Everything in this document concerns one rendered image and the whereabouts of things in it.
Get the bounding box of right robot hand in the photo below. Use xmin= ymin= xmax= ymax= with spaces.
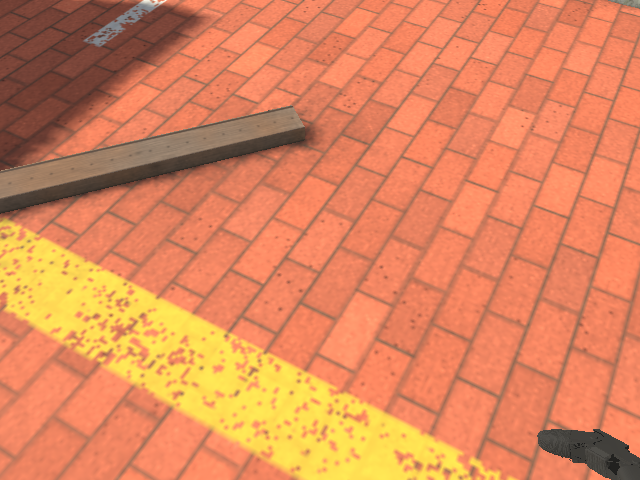
xmin=537 ymin=429 xmax=640 ymax=480

